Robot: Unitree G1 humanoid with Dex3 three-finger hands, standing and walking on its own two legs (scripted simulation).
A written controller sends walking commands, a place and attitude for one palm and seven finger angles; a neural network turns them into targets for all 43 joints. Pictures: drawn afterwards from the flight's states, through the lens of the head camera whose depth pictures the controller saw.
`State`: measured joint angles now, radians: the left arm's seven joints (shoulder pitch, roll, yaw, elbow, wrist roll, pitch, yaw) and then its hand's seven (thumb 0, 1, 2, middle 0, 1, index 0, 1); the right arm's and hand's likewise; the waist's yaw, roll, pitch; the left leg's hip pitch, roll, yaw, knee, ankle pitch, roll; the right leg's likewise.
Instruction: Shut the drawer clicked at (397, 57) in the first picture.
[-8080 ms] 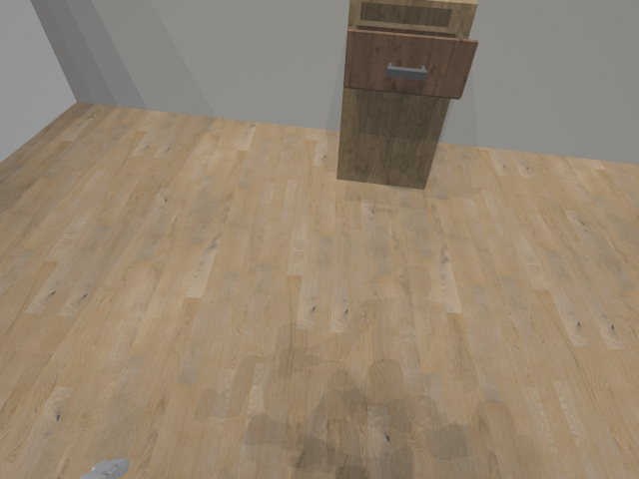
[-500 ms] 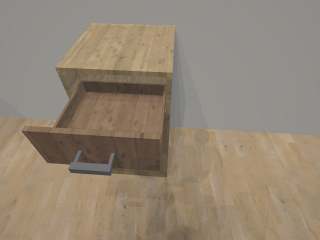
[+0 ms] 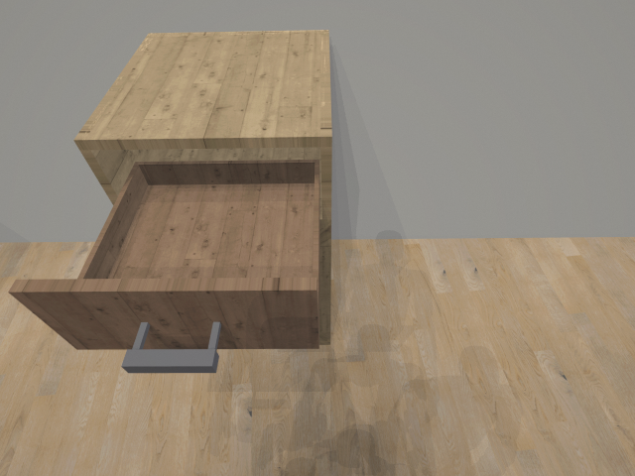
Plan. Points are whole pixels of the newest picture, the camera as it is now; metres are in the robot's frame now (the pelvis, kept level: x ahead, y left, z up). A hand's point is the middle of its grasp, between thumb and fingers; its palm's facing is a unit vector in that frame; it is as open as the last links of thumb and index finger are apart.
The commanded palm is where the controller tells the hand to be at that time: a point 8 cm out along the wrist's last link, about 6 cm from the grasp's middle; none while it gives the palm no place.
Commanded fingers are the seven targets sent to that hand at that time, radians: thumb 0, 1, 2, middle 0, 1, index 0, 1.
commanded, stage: come to a stop and stand still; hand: left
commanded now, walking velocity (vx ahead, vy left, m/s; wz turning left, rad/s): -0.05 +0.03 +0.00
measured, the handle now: (175, 345) +0.29 +0.22 -0.04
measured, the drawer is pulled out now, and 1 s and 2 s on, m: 0.30 0.30 0.29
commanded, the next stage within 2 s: look again from close up in 0.58 s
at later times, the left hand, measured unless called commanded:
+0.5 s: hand out of the picture -0.01 +0.11 -0.16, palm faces +0.07 -0.98 -0.19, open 7.3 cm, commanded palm none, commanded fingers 0.00 0.90 0.90 -0.20 -0.30 -0.20 -0.30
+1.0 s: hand out of the picture +0.03 +0.17 -0.17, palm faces +0.07 -0.98 -0.20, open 7.4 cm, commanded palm none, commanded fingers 0.00 0.90 0.90 -0.20 -0.30 -0.20 -0.30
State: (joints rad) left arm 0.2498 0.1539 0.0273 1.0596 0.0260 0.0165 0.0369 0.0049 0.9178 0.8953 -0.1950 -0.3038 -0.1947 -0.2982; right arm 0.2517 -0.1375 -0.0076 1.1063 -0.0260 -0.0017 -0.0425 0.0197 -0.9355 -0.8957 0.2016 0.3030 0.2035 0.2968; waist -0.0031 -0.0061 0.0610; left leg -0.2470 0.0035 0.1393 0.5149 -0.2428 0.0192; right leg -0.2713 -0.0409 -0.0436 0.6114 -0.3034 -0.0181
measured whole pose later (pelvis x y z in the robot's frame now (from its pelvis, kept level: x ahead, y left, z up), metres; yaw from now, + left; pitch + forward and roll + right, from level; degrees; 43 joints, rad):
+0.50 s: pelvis +0.01 -0.05 +0.01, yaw +2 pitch -2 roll +1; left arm 0.33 0.11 0.00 1.10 0.02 -0.02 0.04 0.01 0.92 0.89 -0.20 -0.30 -0.20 -0.30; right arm 0.34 -0.12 0.01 1.15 -0.02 0.01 -0.03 0.00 -0.91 -0.90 0.20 0.30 0.20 0.30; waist -0.01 0.02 0.05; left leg -0.19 0.09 0.06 0.42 -0.20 -0.05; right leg -0.15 0.06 -0.12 0.43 -0.26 -0.10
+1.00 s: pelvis +0.02 +0.00 +0.00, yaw +2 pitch -2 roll -1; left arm 0.31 0.15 0.01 1.07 0.02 -0.02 0.05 0.01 0.91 0.89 -0.20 -0.30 -0.20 -0.30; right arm 0.33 -0.15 0.01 1.08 -0.02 -0.02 -0.04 0.02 -0.93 -0.90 0.20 0.30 0.20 0.30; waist 0.00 0.01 -0.02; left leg -0.21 0.00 0.07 0.54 -0.31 0.04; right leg -0.18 0.01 -0.09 0.51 -0.30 -0.03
